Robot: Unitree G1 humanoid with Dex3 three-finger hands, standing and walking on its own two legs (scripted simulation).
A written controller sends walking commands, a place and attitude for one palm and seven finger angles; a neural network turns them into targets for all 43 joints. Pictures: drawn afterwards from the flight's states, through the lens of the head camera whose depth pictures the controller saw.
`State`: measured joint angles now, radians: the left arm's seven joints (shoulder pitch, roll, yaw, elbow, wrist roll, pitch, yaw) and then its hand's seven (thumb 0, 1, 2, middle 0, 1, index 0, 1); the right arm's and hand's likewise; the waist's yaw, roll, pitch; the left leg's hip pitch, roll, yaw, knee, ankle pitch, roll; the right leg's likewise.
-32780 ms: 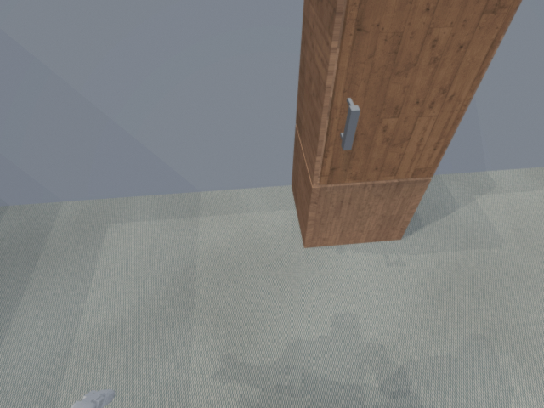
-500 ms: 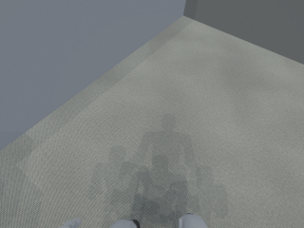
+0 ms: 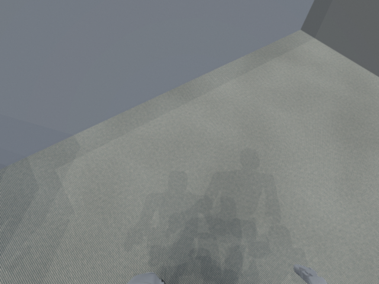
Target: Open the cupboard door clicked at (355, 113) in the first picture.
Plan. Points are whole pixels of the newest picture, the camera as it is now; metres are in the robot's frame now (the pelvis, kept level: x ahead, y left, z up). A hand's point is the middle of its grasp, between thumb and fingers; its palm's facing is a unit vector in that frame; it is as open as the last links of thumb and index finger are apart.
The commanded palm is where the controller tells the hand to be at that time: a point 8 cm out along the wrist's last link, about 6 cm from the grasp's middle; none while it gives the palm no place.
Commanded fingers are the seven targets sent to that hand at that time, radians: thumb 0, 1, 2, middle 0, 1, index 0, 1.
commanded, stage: turn to face it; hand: left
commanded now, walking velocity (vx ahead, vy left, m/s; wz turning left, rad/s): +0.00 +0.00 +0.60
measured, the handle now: out of the picture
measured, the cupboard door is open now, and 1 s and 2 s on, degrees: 45 45 45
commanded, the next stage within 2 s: none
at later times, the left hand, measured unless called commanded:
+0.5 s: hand out of the picture +0.05 +0.17 -0.14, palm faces +0.28 -0.92 -0.27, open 7.3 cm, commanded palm none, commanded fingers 0.00 0.90 0.90 -0.20 -0.30 -0.20 -0.30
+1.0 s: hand out of the picture +0.02 +0.19 -0.14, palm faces +0.56 -0.78 -0.28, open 7.3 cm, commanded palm none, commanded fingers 0.00 0.90 0.90 -0.20 -0.30 -0.20 -0.30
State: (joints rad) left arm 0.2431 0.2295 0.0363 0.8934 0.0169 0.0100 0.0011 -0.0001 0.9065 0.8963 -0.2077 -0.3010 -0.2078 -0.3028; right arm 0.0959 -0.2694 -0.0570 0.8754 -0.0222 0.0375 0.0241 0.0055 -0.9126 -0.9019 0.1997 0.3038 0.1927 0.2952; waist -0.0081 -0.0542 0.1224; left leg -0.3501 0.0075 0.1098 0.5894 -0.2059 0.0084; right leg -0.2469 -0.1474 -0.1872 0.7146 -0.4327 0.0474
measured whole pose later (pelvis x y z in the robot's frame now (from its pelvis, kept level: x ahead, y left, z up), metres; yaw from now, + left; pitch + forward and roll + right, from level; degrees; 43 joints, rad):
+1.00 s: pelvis +0.05 -0.06 +0.01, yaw +36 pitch +2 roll -1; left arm 0.12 0.27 0.06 0.84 0.01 0.04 0.00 0.00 0.91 0.90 -0.20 -0.30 -0.20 -0.30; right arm 0.18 -0.23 -0.06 0.90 -0.02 0.06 0.00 0.00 -0.91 -0.90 0.21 0.30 0.20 0.30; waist -0.02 0.01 0.09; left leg -0.34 -0.04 -0.13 0.57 -0.26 0.00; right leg -0.31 -0.03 -0.01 0.63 -0.35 0.06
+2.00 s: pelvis +0.08 -0.05 +0.01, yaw +73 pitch +0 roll +1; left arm 0.22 0.22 0.03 0.88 0.03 0.01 0.01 0.00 0.91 0.90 -0.21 -0.30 -0.21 -0.30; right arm 0.13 -0.25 -0.06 0.91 -0.01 0.07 0.03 0.01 -0.91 -0.90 0.20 0.30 0.19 0.30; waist 0.00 -0.05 0.11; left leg -0.36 0.00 0.07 0.74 -0.42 -0.06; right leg -0.21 -0.14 -0.16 0.55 -0.34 0.04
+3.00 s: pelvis -0.01 +0.08 +0.01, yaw +89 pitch -1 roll +0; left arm 0.32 0.24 0.06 1.07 0.03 0.02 -0.01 0.01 0.91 0.90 -0.20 -0.30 -0.20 -0.30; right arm 0.15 -0.17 -0.02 0.94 -0.03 -0.04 0.00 0.00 -0.91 -0.90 0.20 0.30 0.19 0.30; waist 0.05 -0.06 0.08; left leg -0.31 -0.01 0.12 0.58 -0.26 0.07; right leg -0.43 -0.13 -0.06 1.22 -0.43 0.02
